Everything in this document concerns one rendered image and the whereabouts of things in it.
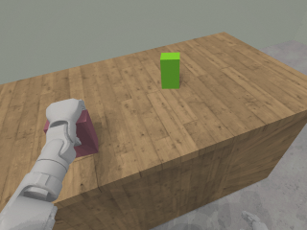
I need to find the table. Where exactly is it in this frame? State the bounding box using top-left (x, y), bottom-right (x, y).
top-left (0, 32), bottom-right (307, 230)

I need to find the sponge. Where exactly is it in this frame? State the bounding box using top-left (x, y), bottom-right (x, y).
top-left (43, 109), bottom-right (99, 158)

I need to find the left robot forearm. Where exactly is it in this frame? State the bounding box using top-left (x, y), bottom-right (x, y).
top-left (0, 118), bottom-right (77, 225)

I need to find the right robot hand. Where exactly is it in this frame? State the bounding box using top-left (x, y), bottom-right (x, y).
top-left (240, 211), bottom-right (269, 230)

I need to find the robot left upper arm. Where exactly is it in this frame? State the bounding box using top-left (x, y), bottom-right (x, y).
top-left (0, 195), bottom-right (58, 230)

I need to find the left robot hand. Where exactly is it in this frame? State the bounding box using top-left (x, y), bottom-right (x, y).
top-left (45, 98), bottom-right (86, 147)

